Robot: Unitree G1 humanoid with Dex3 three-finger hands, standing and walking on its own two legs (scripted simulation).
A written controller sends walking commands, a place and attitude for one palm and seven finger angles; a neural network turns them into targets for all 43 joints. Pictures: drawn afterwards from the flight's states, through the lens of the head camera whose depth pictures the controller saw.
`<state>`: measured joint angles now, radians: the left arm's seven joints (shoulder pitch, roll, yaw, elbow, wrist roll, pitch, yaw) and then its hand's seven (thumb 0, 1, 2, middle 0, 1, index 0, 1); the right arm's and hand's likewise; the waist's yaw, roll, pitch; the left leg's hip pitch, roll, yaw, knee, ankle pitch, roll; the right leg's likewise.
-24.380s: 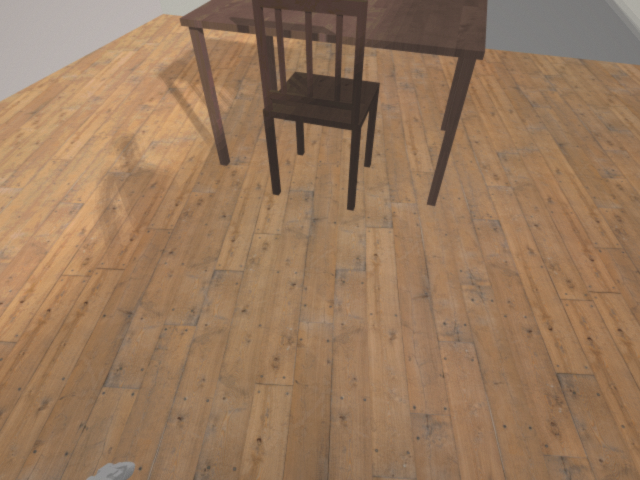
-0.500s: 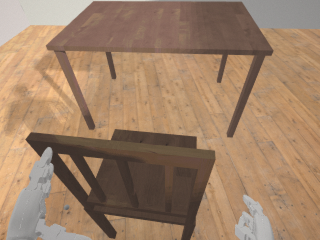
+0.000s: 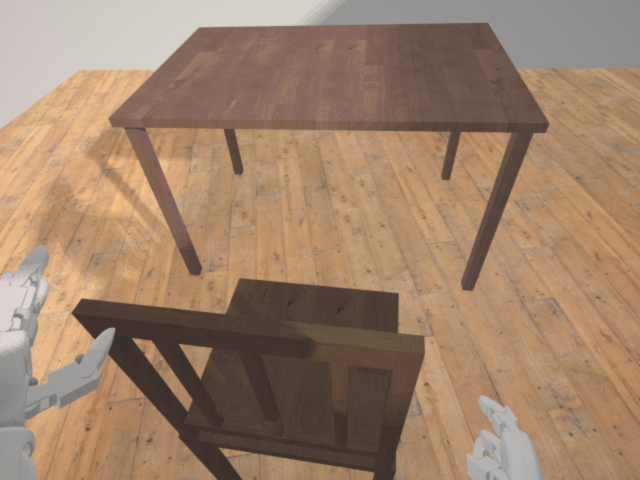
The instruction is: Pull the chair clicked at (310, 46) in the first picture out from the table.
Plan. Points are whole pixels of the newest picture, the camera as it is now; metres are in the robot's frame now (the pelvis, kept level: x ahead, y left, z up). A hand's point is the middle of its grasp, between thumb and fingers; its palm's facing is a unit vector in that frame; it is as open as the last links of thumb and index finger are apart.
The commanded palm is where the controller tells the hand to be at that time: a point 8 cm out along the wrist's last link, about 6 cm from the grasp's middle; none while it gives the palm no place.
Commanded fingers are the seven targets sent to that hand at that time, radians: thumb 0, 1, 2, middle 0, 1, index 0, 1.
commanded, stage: draw the hand back to the body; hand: left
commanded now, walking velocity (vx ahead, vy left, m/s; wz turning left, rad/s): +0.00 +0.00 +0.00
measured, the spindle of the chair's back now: (265, 396) +0.25 +0.12 -0.08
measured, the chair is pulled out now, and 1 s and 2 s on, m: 0.61 0.61 0.61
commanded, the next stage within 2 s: step back with the hand held close in 0.46 s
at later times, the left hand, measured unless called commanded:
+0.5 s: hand (70, 337) +0.19 +0.26 +0.17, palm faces +0.47 -0.76 -0.45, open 7.4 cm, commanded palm +0.14 +0.30 +0.18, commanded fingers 0.00 0.90 0.90 -0.20 -0.30 -0.20 -0.30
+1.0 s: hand (42, 392) +0.14 +0.26 +0.16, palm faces +0.35 -0.75 -0.55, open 7.4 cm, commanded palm +0.09 +0.30 +0.18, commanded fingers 0.00 0.90 0.90 -0.20 -0.30 -0.20 -0.30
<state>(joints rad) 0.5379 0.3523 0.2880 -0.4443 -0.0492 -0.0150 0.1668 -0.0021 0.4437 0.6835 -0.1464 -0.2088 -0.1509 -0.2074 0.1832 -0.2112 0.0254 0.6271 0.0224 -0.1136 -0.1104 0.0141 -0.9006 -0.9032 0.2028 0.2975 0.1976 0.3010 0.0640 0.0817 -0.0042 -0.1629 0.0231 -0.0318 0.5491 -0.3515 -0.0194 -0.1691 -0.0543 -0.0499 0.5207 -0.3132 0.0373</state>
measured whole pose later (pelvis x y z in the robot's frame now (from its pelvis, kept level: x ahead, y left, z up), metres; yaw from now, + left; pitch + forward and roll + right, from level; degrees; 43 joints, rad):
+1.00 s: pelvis -0.06 +0.01 +0.00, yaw -1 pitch +0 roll +0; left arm 0.61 0.43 0.40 -0.52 -0.06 -0.11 0.15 0.01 0.89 0.90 -0.22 -0.30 -0.22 -0.30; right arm 0.16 -0.21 -0.03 0.60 0.03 -0.01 -0.10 0.01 -0.90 -0.90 0.20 0.30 0.20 0.30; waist 0.01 0.04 0.07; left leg -0.26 0.01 0.00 0.50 -0.23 -0.01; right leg -0.29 -0.06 -0.01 0.49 -0.20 0.05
